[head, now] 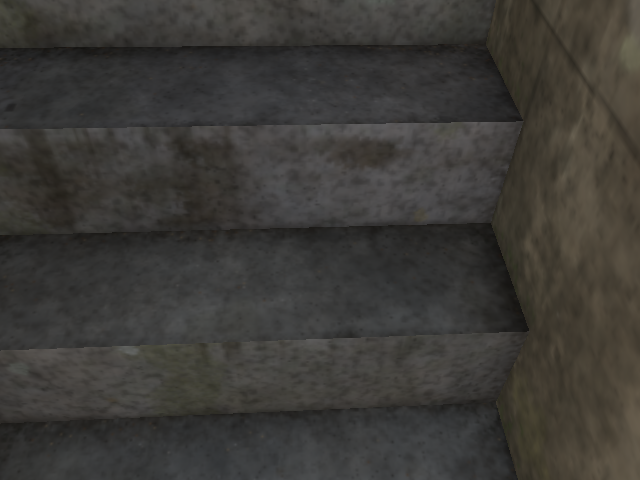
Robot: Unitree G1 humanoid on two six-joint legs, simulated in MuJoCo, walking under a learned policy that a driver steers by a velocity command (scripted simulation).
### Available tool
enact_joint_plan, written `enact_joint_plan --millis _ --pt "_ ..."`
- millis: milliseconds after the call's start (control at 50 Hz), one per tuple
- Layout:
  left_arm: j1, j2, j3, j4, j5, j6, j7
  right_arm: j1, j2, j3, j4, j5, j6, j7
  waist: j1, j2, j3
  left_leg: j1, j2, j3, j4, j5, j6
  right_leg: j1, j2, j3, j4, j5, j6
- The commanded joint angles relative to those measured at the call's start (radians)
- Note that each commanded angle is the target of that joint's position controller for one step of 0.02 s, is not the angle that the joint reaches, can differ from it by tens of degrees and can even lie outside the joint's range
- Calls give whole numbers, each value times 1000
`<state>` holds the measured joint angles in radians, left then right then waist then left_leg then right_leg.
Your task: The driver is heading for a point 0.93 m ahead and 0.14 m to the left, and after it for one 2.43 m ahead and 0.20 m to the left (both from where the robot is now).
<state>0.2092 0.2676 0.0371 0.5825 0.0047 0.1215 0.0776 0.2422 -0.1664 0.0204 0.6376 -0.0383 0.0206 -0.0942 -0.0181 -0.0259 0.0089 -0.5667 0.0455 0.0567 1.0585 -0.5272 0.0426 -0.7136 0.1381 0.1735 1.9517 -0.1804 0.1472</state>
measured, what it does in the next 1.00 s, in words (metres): goes down, backwards: right foot 0.22 m lower, then left foot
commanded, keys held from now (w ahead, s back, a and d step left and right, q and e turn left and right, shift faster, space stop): no key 0.34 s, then w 0.66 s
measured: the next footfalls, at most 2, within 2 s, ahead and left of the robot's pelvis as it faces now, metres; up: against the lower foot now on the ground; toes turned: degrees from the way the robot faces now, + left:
right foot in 0.16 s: -0.08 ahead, -0.17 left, -0.22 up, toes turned -1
left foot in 0.50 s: -0.17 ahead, +0.06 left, -0.22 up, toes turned +1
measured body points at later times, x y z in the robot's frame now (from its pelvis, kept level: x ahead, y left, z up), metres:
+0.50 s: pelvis -0.15 -0.05 -0.16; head -0.16 -0.08 +0.29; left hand -0.02 +0.13 -0.26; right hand -0.08 -0.32 -0.29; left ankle -0.22 +0.06 -0.88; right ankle -0.10 -0.17 -0.88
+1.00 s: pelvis -0.17 -0.03 -0.14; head -0.17 -0.04 +0.31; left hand -0.02 +0.17 -0.24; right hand +0.03 -0.22 -0.22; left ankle -0.21 +0.05 -0.88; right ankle -0.12 -0.17 -0.88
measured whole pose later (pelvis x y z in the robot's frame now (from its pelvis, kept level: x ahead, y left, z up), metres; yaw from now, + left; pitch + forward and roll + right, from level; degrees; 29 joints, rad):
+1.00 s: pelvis -0.17 -0.03 -0.14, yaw -2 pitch +0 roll +0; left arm 0.20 0.09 0.00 0.70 0.02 -0.07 0.04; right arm 0.09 -0.13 0.03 0.62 -0.03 -0.04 -0.04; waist 0.01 0.02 -0.02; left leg -0.13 -0.06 0.03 0.39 -0.27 0.06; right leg -0.29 -0.03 0.02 0.41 -0.13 0.03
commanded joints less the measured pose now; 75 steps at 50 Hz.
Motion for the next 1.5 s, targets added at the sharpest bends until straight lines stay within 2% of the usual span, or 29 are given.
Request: enact_joint_plan --millis 20,40,60,80,100,140,160,180,200,220,260,280,300,320,360,380,440,480,520,540,600,660,720,760,820,860,1180,1240,1500 --pt "178 45 -7 -69 13 32 2 -449 -114 -6 -247 13 -8 -5 203 243 -29 -176 64 -52 -358 482 38 253 -149 -126 -640 119 -6" --pt "87 36 -24 -52 40 13 -8 -387 -94 -24 -255 36 -1 -7 103 231 17 -109 71 -39 -274 587 59 229 -207 -97 -949 119 -56" --pt "73 26 -28 -3 53 -13 -14 -353 -64 -35 -287 30 3 -19 29 191 21 -72 78 -59 -160 743 78 277 -245 -96 -1155 290 -82" --pt "120 7 -38 56 42 -24 -15 -322 34 -15 -285 25 35 -32 20 127 -26 -52 71 -124 -71 699 78 375 -292 -92 -1454 666 -104" --pt "107 -3 -36 89 46 -30 -26 -311 76 2 -289 30 45 -31 16 125 -17 -63 37 -143 36 558 50 448 -276 -93 -1615 810 -107" --pt "131 -73 -67 152 32 -50 -29 -185 156 25 -248 55 36 -1 -31 -34 -36 -101 3 -138 398 85 -16 463 -264 -153 -1754 806 -113" --pt "31 -65 -91 129 69 -63 -45 -130 180 24 -226 63 41 30 -75 -107 -63 -115 -68 -151 742 -96 -79 398 -233 -180 -1672 929 -79" --pt "-26 27 -92 102 63 -72 -53 -65 179 5 -202 77 47 49 -130 -116 -109 -240 -117 -189 1070 -130 -137 397 -280 -57 -1499 1064 -48" --pt "129 190 -37 138 35 -76 -78 224 9 -34 -92 64 57 58 -155 -160 -212 -235 -185 -262 1193 13 -174 323 -379 93 -1447 559 -248" --pt "89 159 -42 109 -5 -69 -93 192 -41 -57 -81 37 46 56 -129 -114 -149 -331 -208 -316 1220 43 -212 399 -395 51 -1406 542 -283" --pt "105 115 -43 112 17 -73 -60 -5 -55 -68 -43 9 19 52 -40 -10 -82 -371 -200 -251 1144 192 -229 541 -310 -58 -1438 453 -257" --pt "1 231 -13 73 38 -104 -30 -167 -44 -42 -154 91 48 24 -49 -318 5 -423 -56 -368 923 311 -237 460 -586 309 -1561 322 -446" --pt "5 103 -40 21 84 -118 11 -350 -86 -43 -166 90 70 -9 81 -245 46 -456 -36 -399 804 362 -263 486 -597 393 -1606 215 -470" --pt "-12 8 -62 -7 118 -124 39 -373 -117 -72 -130 86 87 -10 83 -254 -9 -240 -76 -384 744 400 -266 462 -500 358 -1597 4 -469" --pt "6 -26 -55 -18 67 -119 50 -384 -97 -71 -129 81 103 17 60 -249 -5 -135 -31 -330 170 322 -234 523 -408 349 -1646 -504 -358" --pt "62 -36 -36 3 -11 -142 54 -280 -117 -84 -59 -30 130 47 87 -138 37 -43 -77 -163 -15 208 -134 530 -398 324 -1727 -500 -301" --pt "140 -23 -19 48 9 -125 37 -142 -84 -64 -9 17 98 67 88 -382 34 281 -132 32 -440 -130 -33 421 -316 160 -1739 -580 -306" --pt "159 -37 -10 64 13 -115 38 -64 -48 -48 48 18 54 66 76 -255 78 372 -133 53 -735 69 32 403 -284 127 -1681 -544 -283" --pt "122 -81 -9 57 8 -133 17 -11 3 -13 68 6 -3 58 38 -76 46 430 -27 -131 -770 182 69 388 -236 66 -1642 -244 -231" --pt "41 -90 -12 38 -7 -136 5 -15 -14 -4 55 -3 -21 59 14 52 60 264 25 -208 -807 55 84 471 -184 -30 -1638 -183 -195" --pt "-4 -129 -15 47 20 -155 -27 -107 -40 5 6 3 -48 40 51 238 27 150 60 -233 -914 46 54 640 -145 -132 -1482 58 -213" --pt "-4 -148 -28 62 38 -180 -38 -71 -68 -3 -14 14 -57 40 22 166 20 175 54 -197 -868 215 57 648 -148 -160 -1472 97 -211" --pt "33 -135 -24 84 27 -181 -42 -97 -97 -14 -39 4 -64 29 41 155 24 155 54 -191 -879 -25 79 597 -113 -218 -1415 4 -208" --pt "-18 -131 -26 62 35 -188 -53 -174 -65 -3 -88 29 -68 35 43 105 66 105 49 -178 -878 125 86 587 -133 -200 -1436 59 -216" --pt "-6 -135 -36 79 23 -207 -48 -145 -51 -8 -85 1 -78 46 25 19 -14 259 35 -127 -784 420 57 546 -166 -164 -1503 117 -201" --pt "-40 -118 -30 57 22 -216 -37 -151 -54 -11 -83 23 -80 49 7 -4 -48 349 24 -115 -744 523 47 499 -180 -132 -1526 111 -184" --pt "-102 -139 -28 1 17 -208 -32 -198 -12 -15 -91 0 -88 61 29 9 -136 353 30 -119 -736 427 5 599 -227 -91 -1570 96 -161" --pt "-142 -147 -31 -24 25 -213 -31 -215 6 -9 -91 2 -82 70 19 17 -82 342 33 -122 -745 423 8 546 -236 -85 -1579 97 -164" --pt "-145 -159 -29 -53 24 -217 -25 -210 2 -18 -73 9 -78 66 8 20 -123 389 45 -116 -730 516 -7 577 -234 -93 -1566 207 -162"
Velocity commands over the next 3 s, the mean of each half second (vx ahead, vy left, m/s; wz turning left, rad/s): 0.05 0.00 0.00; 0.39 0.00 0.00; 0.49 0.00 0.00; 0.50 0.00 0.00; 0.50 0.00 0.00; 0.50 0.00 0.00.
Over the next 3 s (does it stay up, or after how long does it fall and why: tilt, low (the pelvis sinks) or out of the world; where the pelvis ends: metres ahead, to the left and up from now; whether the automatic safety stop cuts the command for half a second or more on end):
stays up -0.16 -0.04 -0.13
